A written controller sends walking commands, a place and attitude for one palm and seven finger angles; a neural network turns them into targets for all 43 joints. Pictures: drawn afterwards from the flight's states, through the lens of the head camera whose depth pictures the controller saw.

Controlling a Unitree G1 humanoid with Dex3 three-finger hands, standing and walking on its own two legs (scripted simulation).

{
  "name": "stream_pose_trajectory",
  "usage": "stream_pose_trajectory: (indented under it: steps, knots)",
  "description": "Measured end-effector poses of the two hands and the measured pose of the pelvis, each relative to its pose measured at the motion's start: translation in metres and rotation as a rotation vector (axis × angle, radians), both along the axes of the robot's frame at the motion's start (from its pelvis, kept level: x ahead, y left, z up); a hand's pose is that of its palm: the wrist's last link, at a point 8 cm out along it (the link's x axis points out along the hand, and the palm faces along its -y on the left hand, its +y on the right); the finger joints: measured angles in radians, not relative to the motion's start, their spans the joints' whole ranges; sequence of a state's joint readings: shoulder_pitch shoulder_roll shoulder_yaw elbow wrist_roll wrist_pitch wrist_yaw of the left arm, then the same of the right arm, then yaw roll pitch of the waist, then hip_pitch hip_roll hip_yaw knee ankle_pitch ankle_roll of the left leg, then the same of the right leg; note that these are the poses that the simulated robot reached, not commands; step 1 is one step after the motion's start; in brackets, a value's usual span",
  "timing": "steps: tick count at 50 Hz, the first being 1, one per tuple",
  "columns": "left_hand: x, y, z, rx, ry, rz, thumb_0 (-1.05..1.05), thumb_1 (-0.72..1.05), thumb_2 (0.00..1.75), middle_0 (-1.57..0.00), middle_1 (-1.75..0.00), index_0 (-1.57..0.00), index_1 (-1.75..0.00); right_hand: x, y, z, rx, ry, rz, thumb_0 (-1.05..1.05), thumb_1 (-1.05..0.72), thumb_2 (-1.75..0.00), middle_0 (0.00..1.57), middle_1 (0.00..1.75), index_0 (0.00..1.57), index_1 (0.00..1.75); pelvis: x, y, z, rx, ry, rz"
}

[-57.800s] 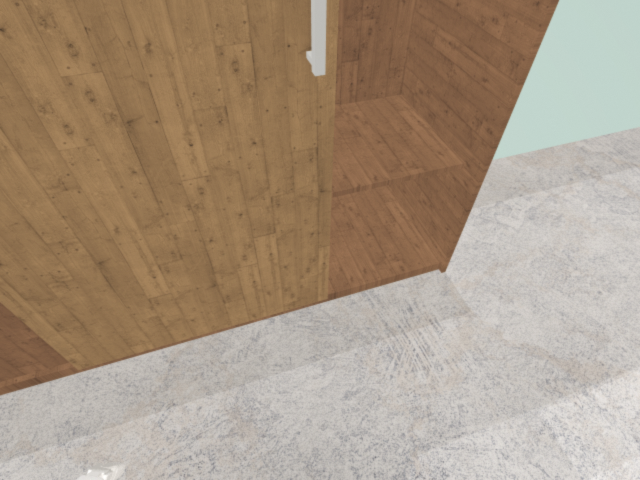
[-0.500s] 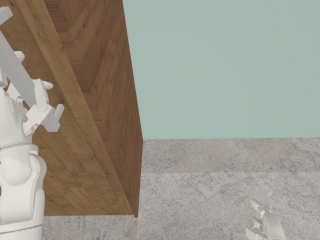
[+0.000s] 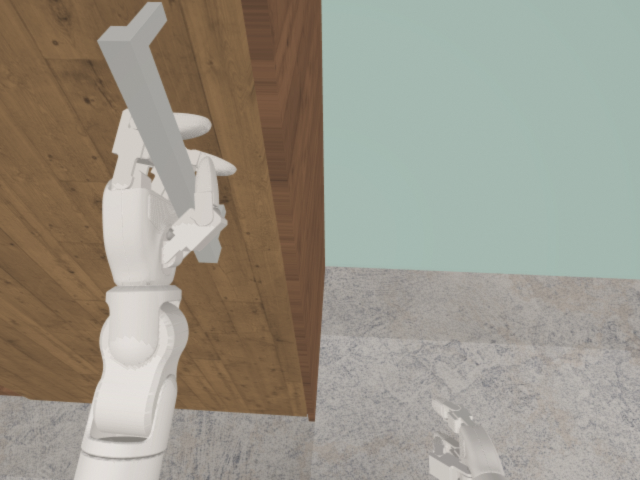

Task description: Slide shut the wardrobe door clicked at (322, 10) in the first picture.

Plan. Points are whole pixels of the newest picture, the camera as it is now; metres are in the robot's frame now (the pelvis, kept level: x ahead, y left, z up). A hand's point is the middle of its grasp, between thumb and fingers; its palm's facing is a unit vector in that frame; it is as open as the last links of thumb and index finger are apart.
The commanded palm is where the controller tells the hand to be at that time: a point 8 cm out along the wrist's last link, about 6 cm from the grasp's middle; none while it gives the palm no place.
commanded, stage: stop walking and hold the door there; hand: left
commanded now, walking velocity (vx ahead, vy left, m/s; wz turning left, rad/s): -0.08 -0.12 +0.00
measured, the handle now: (185, 157) +0.32 +0.16 +0.26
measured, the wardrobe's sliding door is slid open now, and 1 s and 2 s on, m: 0.00 0.00 0.00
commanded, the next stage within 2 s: loosen the grip on the handle in 0.30 s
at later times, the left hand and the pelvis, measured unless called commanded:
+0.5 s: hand (203, 209) +0.29 +0.14 +0.23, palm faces +0.16 -0.99 -0.06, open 6.3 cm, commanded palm +0.26 +0.17 +0.22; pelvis -0.01 -0.01 +0.00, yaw -1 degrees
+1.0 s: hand (212, 211) +0.29 +0.13 +0.23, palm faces +0.19 -0.98 -0.04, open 14.4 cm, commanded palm +0.26 +0.18 +0.22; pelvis +0.00 -0.03 -0.01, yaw -1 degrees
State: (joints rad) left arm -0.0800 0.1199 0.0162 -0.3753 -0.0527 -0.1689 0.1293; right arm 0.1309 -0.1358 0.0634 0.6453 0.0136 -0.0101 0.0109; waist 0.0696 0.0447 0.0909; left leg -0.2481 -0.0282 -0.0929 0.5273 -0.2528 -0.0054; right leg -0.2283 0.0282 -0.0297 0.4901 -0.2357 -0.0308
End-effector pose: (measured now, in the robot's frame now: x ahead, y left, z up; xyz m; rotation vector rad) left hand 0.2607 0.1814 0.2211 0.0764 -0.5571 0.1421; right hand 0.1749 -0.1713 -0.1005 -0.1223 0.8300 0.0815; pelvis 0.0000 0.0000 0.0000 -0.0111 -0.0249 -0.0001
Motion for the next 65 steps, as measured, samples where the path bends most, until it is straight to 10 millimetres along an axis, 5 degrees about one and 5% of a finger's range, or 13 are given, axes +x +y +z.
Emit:
stream_pose_trajectory:
  steps: [11,22,29,38,46,52,65]
  knots:
    - [-0.001,0.0,0.001,-0.017,0.018,0.0,-0.06,0.77,0.85,-0.46,-1.4,-0.24,-1.36,0.033,-0.024,0.035,-0.069,-0.153,-0.054,0.01,-0.91,-0.9,0.2,0.3,0.2,0.3,-0.002,0.004,0.004,0.024,0.01,-0.015]
    - [0.001,0.004,0.003,0.056,0.034,0.024,-0.06,0.72,0.83,-0.5,-1.4,-0.28,-1.38,0.018,-0.035,0.031,-0.09,-0.122,-0.067,0.01,-0.91,-0.9,0.2,0.3,0.2,0.3,-0.001,-0.003,0.006,0.014,0.004,-0.014]
    - [0.001,0.006,0.003,-0.055,0.009,0.039,-0.04,0.45,0.7,-0.6,-1.41,-0.36,-1.39,-0.007,-0.04,0.022,-0.044,-0.184,-0.082,0.01,-0.91,-0.9,0.2,0.3,0.2,0.3,-0.01,-0.018,-0.001,0.025,-0.016,-0.027]
    - [0.001,-0.002,0.001,-0.03,-0.002,0.103,0.0,-0.21,0.37,-0.54,-1.38,-0.33,-1.37,-0.036,-0.078,0.009,-0.081,-0.193,-0.124,0.01,-0.91,-0.9,0.2,0.3,0.21,0.3,-0.014,-0.031,-0.008,0.022,-0.026,-0.034]
    - [0.0,-0.001,-0.001,-0.003,-0.012,0.063,0.0,-0.48,0.23,-0.5,-1.3,-0.27,-1.27,-0.036,-0.104,0.007,-0.147,-0.148,-0.161,0.02,-0.91,-0.9,0.2,0.3,0.2,0.3,-0.008,-0.032,-0.008,0.014,-0.006,-0.025]
    - [0.001,0.002,-0.001,0.003,-0.017,0.03,-0.01,-0.54,0.2,-0.5,-1.27,-0.25,-1.2,-0.014,-0.095,0.01,-0.151,-0.16,-0.15,0.02,-0.91,-0.9,0.2,0.3,0.2,0.3,0.006,-0.024,-0.006,0.013,0.007,-0.019]
    - [-0.002,0.012,0.0,0.002,0.017,0.003,-0.01,-0.56,0.2,-0.47,-1.23,-0.26,-1.16,0.028,-0.043,0.019,-0.07,-0.228,-0.082,0.01,-0.91,-0.9,0.2,0.3,0.2,0.3,0.026,-0.009,-0.007,0.02,0.01,-0.03]
